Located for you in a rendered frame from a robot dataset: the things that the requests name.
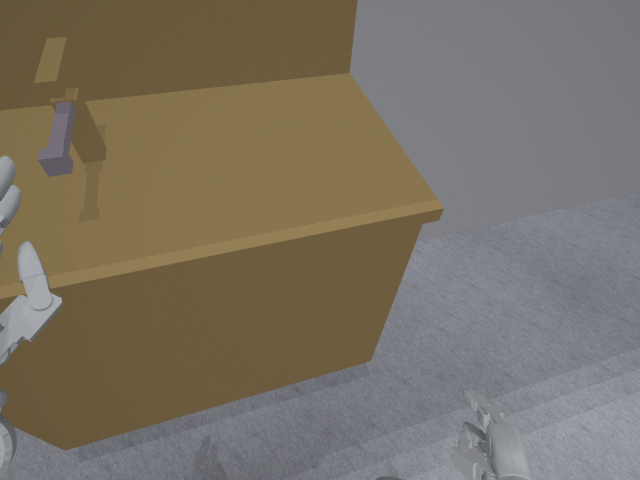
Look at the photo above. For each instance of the left robot hand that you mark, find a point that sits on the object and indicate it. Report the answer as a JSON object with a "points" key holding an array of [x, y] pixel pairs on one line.
{"points": [[25, 317]]}

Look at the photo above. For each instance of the right robot hand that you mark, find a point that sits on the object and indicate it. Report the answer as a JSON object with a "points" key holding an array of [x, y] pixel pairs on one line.
{"points": [[496, 454]]}

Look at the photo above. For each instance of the tap lever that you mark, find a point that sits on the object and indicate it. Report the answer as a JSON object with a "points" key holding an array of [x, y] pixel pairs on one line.
{"points": [[55, 159]]}

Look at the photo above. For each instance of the counter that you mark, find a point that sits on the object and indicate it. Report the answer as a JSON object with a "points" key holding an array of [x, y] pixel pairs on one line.
{"points": [[238, 219]]}

